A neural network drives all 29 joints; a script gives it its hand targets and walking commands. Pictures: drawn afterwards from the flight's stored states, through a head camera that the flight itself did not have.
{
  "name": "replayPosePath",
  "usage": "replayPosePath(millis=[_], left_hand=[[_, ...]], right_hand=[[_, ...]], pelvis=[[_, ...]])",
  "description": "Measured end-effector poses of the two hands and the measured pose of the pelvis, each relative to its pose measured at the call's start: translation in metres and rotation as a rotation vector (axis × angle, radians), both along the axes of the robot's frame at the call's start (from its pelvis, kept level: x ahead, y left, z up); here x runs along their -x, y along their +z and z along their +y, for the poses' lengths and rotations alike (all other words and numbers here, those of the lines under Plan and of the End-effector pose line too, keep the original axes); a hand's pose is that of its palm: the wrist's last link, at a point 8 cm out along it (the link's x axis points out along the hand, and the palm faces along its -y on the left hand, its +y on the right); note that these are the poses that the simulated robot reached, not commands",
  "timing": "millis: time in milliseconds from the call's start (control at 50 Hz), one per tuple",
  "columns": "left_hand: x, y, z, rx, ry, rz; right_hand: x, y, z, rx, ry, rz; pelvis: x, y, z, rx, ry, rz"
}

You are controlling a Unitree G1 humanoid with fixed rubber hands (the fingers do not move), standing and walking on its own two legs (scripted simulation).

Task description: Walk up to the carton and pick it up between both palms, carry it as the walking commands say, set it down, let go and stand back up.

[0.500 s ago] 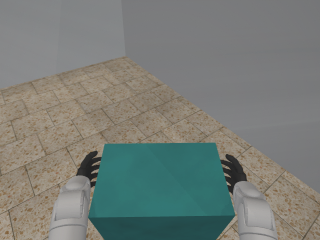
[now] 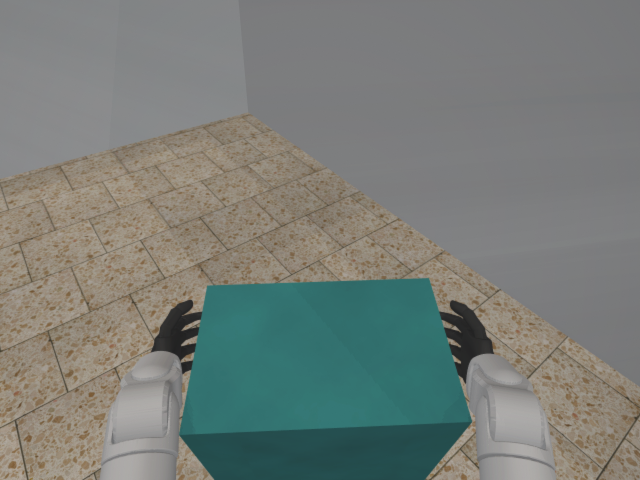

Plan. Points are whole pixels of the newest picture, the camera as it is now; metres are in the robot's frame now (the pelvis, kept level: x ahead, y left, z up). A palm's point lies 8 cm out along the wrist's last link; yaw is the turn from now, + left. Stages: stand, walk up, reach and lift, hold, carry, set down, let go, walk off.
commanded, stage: hold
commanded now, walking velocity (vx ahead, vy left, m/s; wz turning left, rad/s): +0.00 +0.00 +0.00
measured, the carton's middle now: (321, 390) +0.28 +0.00 -0.04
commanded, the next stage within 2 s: carry in 0.10 s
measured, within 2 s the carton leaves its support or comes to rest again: neither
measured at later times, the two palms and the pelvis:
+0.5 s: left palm (152, 398) +0.22 +0.19 +0.06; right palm (490, 391) +0.23 -0.19 +0.06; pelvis -0.03 -0.01 -0.03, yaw +2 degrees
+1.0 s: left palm out of the picture +0.02 +0.21 +0.06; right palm out of the picture +0.05 -0.16 +0.05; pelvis -0.21 +0.01 -0.02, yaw +2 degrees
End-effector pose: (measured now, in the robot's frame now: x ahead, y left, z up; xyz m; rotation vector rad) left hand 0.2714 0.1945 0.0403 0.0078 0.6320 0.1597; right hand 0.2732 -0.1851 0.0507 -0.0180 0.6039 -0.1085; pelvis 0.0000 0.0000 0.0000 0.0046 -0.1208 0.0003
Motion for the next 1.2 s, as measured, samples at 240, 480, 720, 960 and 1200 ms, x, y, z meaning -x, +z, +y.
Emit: replayPosePath(millis=[240, 480, 720, 960, 1200], left_hand=[[-0.01, 0.011, -0.001, -0.011, -0.006, -0.033], [0.046, 0.018, -0.002, 0.025, 0.047, -0.018], [0.143, -0.004, 0.031, 0.078, 0.092, 0.034], [0.227, 0.031, 0.025, 0.036, 0.12, 0.052], [0.304, 0.056, 0.021, 0.019, 0.098, -0.037]], right_hand=[[-0.009, 0.007, -0.001, -0.008, 0.0, -0.032], [0.035, 0.013, -0.001, -0.05, -0.002, -0.015], [0.121, 0.007, 0.033, -0.06, -0.014, 0.038], [0.207, 0.007, 0.027, -0.112, 0.002, 0.062], [0.287, 0.03, 0.023, -0.128, -0.013, -0.028]], pelvis=[[0.0, -0.009, -0.008, 0.004, 0.023, 0.079], [0.029, -0.032, -0.012, 0.02, 0.04, 0.122], [0.095, -0.05, 0.011, 0.037, 0.04, 0.062], [0.194, -0.03, 0.008, 0.001, 0.03, 0.135], [0.268, -0.018, 0.018, -0.049, 0.07, 0.148]])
